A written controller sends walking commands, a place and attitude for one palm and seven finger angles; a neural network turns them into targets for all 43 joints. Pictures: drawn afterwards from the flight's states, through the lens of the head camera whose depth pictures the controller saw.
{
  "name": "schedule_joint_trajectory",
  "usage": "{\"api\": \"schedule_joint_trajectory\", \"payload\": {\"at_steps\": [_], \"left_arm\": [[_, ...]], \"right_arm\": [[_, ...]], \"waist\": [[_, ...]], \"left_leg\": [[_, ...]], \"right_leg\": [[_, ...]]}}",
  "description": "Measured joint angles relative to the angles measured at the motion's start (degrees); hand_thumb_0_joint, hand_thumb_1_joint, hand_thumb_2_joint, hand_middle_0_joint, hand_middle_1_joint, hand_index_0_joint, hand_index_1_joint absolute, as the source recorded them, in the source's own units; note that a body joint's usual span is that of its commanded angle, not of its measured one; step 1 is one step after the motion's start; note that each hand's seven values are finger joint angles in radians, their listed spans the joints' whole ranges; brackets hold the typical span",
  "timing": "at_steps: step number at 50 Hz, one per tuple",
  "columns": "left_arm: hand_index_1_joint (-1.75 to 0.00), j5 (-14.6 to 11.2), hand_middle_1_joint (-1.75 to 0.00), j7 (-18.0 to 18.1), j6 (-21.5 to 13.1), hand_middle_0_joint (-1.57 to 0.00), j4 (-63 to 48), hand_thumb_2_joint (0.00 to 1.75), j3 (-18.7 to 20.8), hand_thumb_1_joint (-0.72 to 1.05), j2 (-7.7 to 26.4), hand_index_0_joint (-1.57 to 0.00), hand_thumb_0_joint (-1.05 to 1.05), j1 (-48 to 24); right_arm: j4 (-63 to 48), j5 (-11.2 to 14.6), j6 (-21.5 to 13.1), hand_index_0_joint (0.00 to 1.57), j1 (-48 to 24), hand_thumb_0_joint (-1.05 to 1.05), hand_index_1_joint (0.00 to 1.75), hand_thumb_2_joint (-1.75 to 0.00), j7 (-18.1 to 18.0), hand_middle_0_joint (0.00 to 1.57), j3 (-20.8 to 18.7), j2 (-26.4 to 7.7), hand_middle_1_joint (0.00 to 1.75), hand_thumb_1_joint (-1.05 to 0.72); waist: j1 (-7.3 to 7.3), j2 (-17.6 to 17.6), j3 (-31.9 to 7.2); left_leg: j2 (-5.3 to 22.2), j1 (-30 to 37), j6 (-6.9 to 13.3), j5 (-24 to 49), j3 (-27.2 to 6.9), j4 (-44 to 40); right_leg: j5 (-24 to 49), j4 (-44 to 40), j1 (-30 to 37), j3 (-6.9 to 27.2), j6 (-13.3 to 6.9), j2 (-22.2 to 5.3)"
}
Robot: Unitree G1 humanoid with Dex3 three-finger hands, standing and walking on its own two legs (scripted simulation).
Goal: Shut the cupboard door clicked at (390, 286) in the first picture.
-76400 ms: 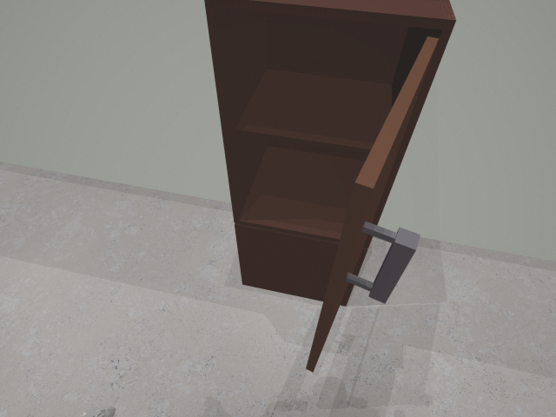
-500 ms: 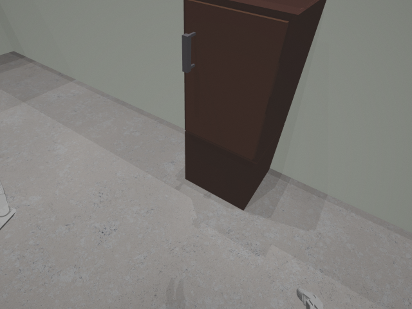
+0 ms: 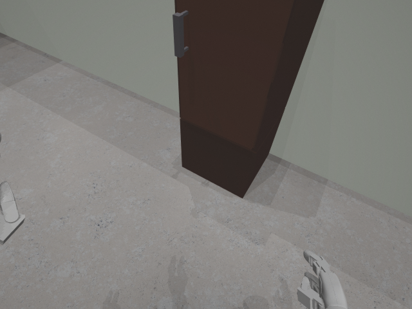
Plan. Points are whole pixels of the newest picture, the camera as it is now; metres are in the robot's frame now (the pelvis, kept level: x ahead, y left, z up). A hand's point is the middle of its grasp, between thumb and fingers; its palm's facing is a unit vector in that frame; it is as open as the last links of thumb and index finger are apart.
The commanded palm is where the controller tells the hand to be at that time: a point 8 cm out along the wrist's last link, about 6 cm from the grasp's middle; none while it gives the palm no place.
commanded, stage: stop stepping back and stand still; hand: left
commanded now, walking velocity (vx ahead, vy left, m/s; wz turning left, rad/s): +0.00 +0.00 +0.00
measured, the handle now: (182, 34) +0.95 +0.11 +0.09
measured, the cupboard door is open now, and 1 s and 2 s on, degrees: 0 0 0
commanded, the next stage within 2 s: let the arm hang, fingers relaxed in 0.02 s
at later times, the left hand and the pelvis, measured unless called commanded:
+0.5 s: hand out of the picture -0.02 +0.19 -0.17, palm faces +0.00 -0.98 -0.19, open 7.0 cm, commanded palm none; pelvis -0.04 +0.00 +0.00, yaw +0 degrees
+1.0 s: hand out of the picture -0.02 +0.20 -0.16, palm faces +0.00 -0.97 -0.24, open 7.4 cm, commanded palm none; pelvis -0.05 +0.01 +0.01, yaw -1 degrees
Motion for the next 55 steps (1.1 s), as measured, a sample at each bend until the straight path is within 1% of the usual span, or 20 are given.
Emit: {"api": "schedule_joint_trajectory", "payload": {"at_steps": [3, 6, 7, 8, 9, 10, 11, 13, 15, 18, 20, 21, 22, 25, 29, 34, 43, 50, 55], "left_arm": [[-0.3, -0.16, -0.3, -0.3, 0.66, -0.21, -0.51, 0.89, -0.85, 0.89, -0.02, -0.21, 0.01, 1.25], [-0.3, -0.24, -0.3, -0.42, 0.84, -0.21, -1.02, 0.89, -1.03, 0.89, 0.09, -0.21, 0.01, 1.93], [-0.3, 0.45, -0.3, -1.06, 0.3, -0.21, 1.63, 0.89, -2.56, 0.89, 0.37, -0.21, 0.01, 0.14], [-0.3, 1.28, -0.3, -2.47, 1.15, -0.21, 6.49, 0.89, -5.35, 0.89, 0.44, -0.21, 0.01, -3.02], [-0.3, 1.97, -0.3, -4.01, 3.1, -0.2, 12.63, 0.9, -8.44, 0.89, 0.01, -0.21, 0.0, -6.34], [-0.3, 2.48, -0.3, -5.37, 5.4, -0.2, 19.66, 0.9, -11.36, 0.89, -0.97, -0.2, 0.0, -9.42], [-0.3, 2.93, -0.3, -6.51, 7.67, -0.2, 27.17, 0.9, -14.0, 0.89, -2.24, -0.2, 0.0, -12.15], [-0.3, 3.55, -0.3, -8.16, 11.45, -0.2, 41.6, 0.9, -18.44, 0.9, -4.85, -0.2, 0.0, -15.93], [-0.3, 3.97, -0.3, -9.17, 13.64, -0.19, 53.63, 0.9, -21.99, 0.9, -7.32, -0.2, 0.0, -17.49], [-0.3, 4.0, -0.3, -9.72, 15.09, -0.2, 66.93, 0.9, -25.55, 0.9, -11.11, -0.2, 0.01, -17.34], [-0.3, 3.83, -0.3, -9.82, 15.32, -0.2, 73.57, 0.89, -26.81, 0.91, -13.61, -0.2, 0.01, -16.49], [-0.3, 3.46, -0.3, -9.0, 15.06, -0.2, 76.04, 0.89, -26.01, 0.93, -14.42, -0.2, 0.0, -16.13], [-0.3, 3.32, -0.3, -8.3, 14.68, -0.2, 77.99, 0.89, -25.03, 0.96, -14.28, -0.2, 0.0, -15.99], [-0.3, 3.39, -0.3, -8.55, 13.84, -0.21, 82.96, 0.89, -24.41, 0.99, -13.07, -0.21, -0.01, -15.17], [-0.3, 3.34, -0.3, -8.78, 13.16, -0.2, 88.09, 0.89, -24.24, 0.97, -12.28, -0.2, -0.01, -13.75], [-0.3, 3.31, -0.3, -8.65, 12.83, -0.2, 92.03, 0.89, -23.98, 0.94, -12.09, -0.2, 0.0, -12.98], [-0.3, 3.46, -0.3, -8.39, 12.23, -0.2, 92.89, 0.89, -23.71, 0.91, -12.51, -0.2, 0.0, -15.24], [-0.3, 3.65, -0.3, -8.45, 11.72, -0.2, 91.77, 0.89, -23.89, 0.91, -13.24, -0.2, 0.0, -17.8], [-0.3, 3.71, -0.3, -8.59, 11.49, -0.2, 91.27, 0.89, -24.1, 0.91, -13.39, -0.2, 0.0, -18.99]], "right_arm": [[-0.47, 0.0, 0.7, 0.2, 0.17, 0.01, 0.3, -0.9, -0.27, 0.2, 0.21, 0.25, 0.3, -0.91], [-0.55, -0.05, 1.11, 0.2, 0.97, 0.01, 0.3, -0.9, -0.55, 0.2, 0.42, 0.44, 0.3, -0.91], [0.38, 0.31, 0.04, 0.2, 1.17, 0.01, 0.3, -0.9, 0.39, 0.2, 0.15, -0.21, 0.3, -0.91], [1.84, 0.26, -0.66, 0.2, 1.09, 0.01, 0.3, -0.9, 1.69, 0.2, -0.12, -1.47, 0.3, -0.91], [3.44, -0.03, -0.56, 0.2, 0.74, 0.01, 0.3, -0.9, 2.75, 0.2, -0.19, -2.9, 0.3, -0.91], [5.04, -0.36, 0.07, 0.2, 0.11, 0.01, 0.3, -0.9, 3.5, 0.2, -0.12, -4.27, 0.3, -0.91], [6.58, -0.72, 0.87, 0.2, -0.67, 0.01, 0.3, -0.9, 3.97, 0.2, -0.04, -5.37, 0.3, -0.91], [9.15, -1.31, 2.33, 0.21, -1.96, 0.01, 0.3, -0.9, 4.4, 0.2, 0.12, -6.53, 0.3, -0.91], [11.07, -1.76, 3.38, 0.21, -2.37, 0.01, 0.3, -0.9, 4.52, 0.2, 0.2, -6.48, 0.3, -0.91], [13.96, -2.15, 4.48, 0.2, -1.08, 0.01, 0.3, -0.9, 4.39, 0.2, 0.41, -5.23, 0.3, -0.91], [16.63, -2.26, 4.91, 0.2, 0.6, 0.01, 0.3, -0.9, 4.18, 0.2, 0.62, -4.17, 0.3, -0.91], [18.08, -2.24, 5.08, 0.2, 1.66, 0.01, 0.3, -0.9, 4.04, 0.2, 0.67, -3.54, 0.3, -0.91], [19.63, -2.18, 5.22, 0.2, 2.83, 0.01, 0.3, -0.9, 3.89, 0.2, 0.73, -2.85, 0.3, -0.91], [24.11, -2.18, 5.69, 0.2, 5.92, 0.01, 0.3, -0.9, 3.51, 0.2, 0.65, -1.27, 0.3, -0.91], [28.21, -1.88, 5.87, 0.2, 8.76, 0.01, 0.3, -0.9, 3.08, 0.19, 0.13, -0.21, 0.3, -0.91], [30.49, -1.65, 5.51, 0.2, 10.25, 0.01, 0.3, -0.9, 2.71, 0.2, -0.48, 0.38, 0.3, -0.91], [30.81, -1.64, 4.62, 0.2, 8.69, 0.0, 0.3, -0.9, 2.56, 0.2, -0.89, 0.87, 0.3, -0.91], [30.1, -1.68, 4.08, 0.2, 6.06, 0.0, 0.3, -0.9, 2.65, 0.2, -0.99, 0.56, 0.3, -0.91], [29.68, -1.68, 3.91, 0.2, 4.53, 0.0, 0.3, -0.9, 2.74, 0.2, -1.02, 0.0, 0.3, -0.91]], "waist": [[-0.12, -0.2, -0.24], [0.19, -0.26, -0.44], [0.61, 0.31, -0.46], [1.37, 1.16, -0.64], [2.13, 2.03, -1.08], [2.65, 2.97, -1.46], [2.87, 3.88, -1.55], [2.54, 4.99, -1.11], [1.7, 4.78, -0.19], [0.53, 2.7, 1.38], [0.35, 1.15, 2.29], [0.44, 0.47, 2.66], [0.73, -0.16, 2.99], [1.53, -0.9, 3.54], [1.86, -0.29, 3.77], [1.65, 0.93, 3.52], [1.48, 1.84, 2.08], [1.46, 1.62, 1.04], [1.44, 1.36, 1.12]], "left_leg": [[-0.24, 0.14, 0.11, 0.15, 0.12, -0.17], [-0.37, 0.34, 0.23, 0.45, 0.14, -0.38], [-0.44, -0.17, 0.32, 0.58, -0.13, 0.12], [-0.74, -0.8, 0.51, 0.61, -0.34, 0.76], [-1.19, -1.49, 0.81, 0.54, -0.29, 1.37], [-1.59, -2.15, 1.15, 0.45, -0.1, 2.0], [-1.89, -2.54, 1.46, 0.43, 0.11, 2.46], [-2.31, -2.63, 1.82, 0.71, 0.55, 2.64], [-2.56, -2.13, 1.88, 1.36, 1.03, 1.98], [-2.67, -0.88, 1.67, 2.63, 1.43, 0.12], [-2.45, 0.09, 1.48, 3.52, 1.49, -1.41], [-2.23, 0.42, 1.36, 3.96, 1.33, -2.08], [-2.02, 0.71, 1.22, 4.4, 1.07, -2.71], [-1.5, 1.56, 0.9, 5.5, 0.44, -4.41], [-1.24, 2.59, 0.85, 6.32, 0.27, -5.91], [-1.39, 3.5, 1.1, 6.94, 0.65, -7.09], [-1.93, 4.28, 1.53, 7.39, 1.31, -7.92], [-2.26, 4.92, 1.62, 7.71, 1.63, -8.78], [-2.3, 5.25, 1.54, 7.93, 1.66, -9.41]], "right_leg": [[-0.09, 0.31, -0.09, 0.12, 0.12, -0.24], [0.17, 0.16, 0.1, 0.14, 0.23, -0.36], [0.42, 0.66, -0.27, -0.2, 0.32, -0.5], [0.44, 1.44, -0.86, -0.38, 0.4, -0.84], [0.03, 2.17, -1.54, -0.29, 0.54, -1.32], [-0.47, 3.12, -2.36, -0.09, 0.74, -1.75], [-0.71, 4.08, -3.02, 0.14, 0.95, -2.09], [-0.57, 5.1, -3.63, 0.6, 1.27, -2.54], [-0.25, 5.26, -3.66, 1.09, 1.21, -2.74], [0.59, 4.32, -2.97, 1.49, 1.0, -2.74], [1.55, 2.75, -2.03, 1.52, 0.89, -2.42], [2.13, 1.74, -1.49, 1.33, 0.78, -2.17], [2.71, 0.69, -0.93, 1.05, 0.62, -1.92], [4.37, -2.42, 0.73, 0.37, 0.19, -1.28], [5.83, -5.11, 2.34, 0.16, 0.09, -0.91], [6.64, -6.4, 3.18, 0.52, 0.3, -0.97], [6.76, -6.17, 3.28, 1.2, 0.68, -1.47], [6.7, -6.08, 3.4, 1.54, 0.86, -1.74], [6.75, -6.42, 3.59, 1.57, 0.84, -1.74]]}}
